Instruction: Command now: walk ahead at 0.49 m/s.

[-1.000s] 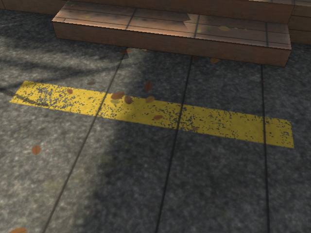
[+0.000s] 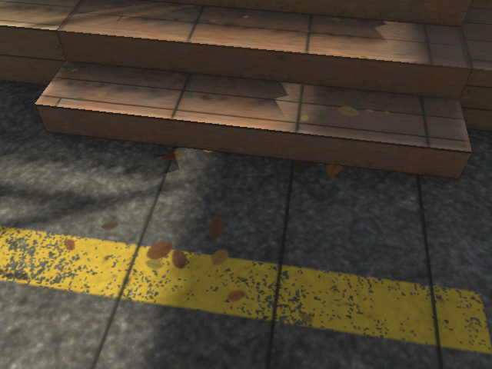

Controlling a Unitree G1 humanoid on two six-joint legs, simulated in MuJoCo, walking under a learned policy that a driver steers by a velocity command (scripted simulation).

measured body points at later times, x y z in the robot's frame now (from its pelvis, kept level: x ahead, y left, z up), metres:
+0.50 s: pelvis +0.28 -0.08 +0.00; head +0.29 -0.10 +0.45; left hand +0.33 +0.18 -0.12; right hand +0.37 -0.35 -0.14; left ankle +0.28 +0.08 -0.66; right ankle +0.30 -0.16 -0.74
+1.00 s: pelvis +0.55 -0.01 -0.01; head +0.58 +0.00 +0.44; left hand +0.59 +0.25 -0.15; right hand +0.67 -0.28 -0.13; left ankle +0.61 +0.07 -0.74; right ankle +0.47 -0.17 -0.65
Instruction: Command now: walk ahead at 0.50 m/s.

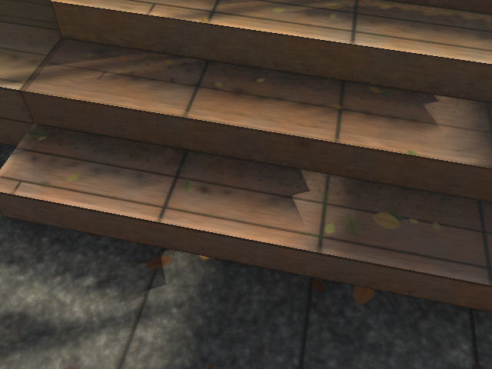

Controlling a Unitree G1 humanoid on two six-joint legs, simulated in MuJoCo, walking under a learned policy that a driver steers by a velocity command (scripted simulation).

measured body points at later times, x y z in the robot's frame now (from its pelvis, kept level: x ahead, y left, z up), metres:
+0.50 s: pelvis +0.26 -0.04 +0.00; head +0.29 -0.06 +0.45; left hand +0.36 +0.22 -0.12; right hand +0.28 -0.29 -0.15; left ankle +0.17 +0.08 -0.66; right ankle +0.30 -0.11 -0.74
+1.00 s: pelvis +0.51 +0.01 +0.00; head +0.52 +0.02 +0.45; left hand +0.52 +0.24 -0.16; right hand +0.58 -0.25 -0.13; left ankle +0.56 +0.07 -0.74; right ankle +0.40 -0.11 -0.63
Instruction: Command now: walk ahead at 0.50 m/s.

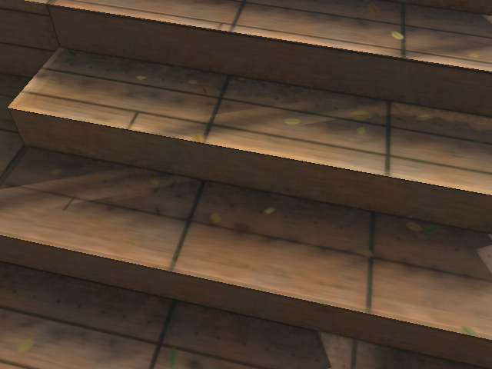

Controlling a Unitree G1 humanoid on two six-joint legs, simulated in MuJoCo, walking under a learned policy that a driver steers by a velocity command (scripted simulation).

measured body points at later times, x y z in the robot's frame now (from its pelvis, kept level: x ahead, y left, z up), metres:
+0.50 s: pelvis +0.27 -0.04 +0.03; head +0.30 -0.03 +0.48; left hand +0.48 +0.13 -0.07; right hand +0.19 -0.26 -0.11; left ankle +0.08 +0.07 -0.66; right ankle +0.38 -0.10 -0.60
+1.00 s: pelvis +0.57 -0.03 +0.16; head +0.59 -0.05 +0.61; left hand +0.44 +0.14 +0.03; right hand +0.84 -0.18 +0.10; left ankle +0.71 +0.04 -0.46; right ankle +0.39 -0.10 -0.57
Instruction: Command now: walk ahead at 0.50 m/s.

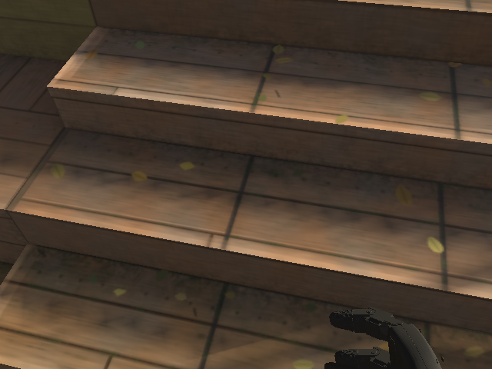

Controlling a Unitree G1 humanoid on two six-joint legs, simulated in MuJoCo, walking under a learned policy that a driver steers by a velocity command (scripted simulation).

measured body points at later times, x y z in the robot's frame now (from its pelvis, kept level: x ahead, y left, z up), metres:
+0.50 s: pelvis +0.29 -0.02 +0.15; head +0.29 -0.01 +0.60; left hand +0.54 +0.14 +0.08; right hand +0.24 -0.22 -0.01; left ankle +0.15 +0.08 -0.58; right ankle +0.37 -0.10 -0.48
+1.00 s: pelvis +0.58 +0.03 +0.28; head +0.58 +0.02 +0.73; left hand +0.51 +0.20 +0.13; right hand +0.87 -0.13 +0.24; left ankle +0.71 +0.13 -0.34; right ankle +0.39 -0.10 -0.44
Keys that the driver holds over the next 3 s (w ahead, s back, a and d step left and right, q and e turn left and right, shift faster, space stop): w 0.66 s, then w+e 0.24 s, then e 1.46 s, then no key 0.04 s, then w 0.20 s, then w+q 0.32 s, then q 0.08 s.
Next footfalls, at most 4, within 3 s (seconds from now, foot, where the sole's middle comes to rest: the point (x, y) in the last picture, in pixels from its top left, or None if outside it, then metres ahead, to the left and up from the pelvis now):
0.46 right None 0.41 -0.10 -0.52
0.96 left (224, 204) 0.75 0.13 -0.38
1.46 right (330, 219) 0.71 -0.11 -0.38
1.96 left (213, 196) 0.77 0.16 -0.38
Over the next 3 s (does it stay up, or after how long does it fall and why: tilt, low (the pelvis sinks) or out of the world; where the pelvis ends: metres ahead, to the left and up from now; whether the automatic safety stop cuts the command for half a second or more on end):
stays up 0.77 -0.17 0.40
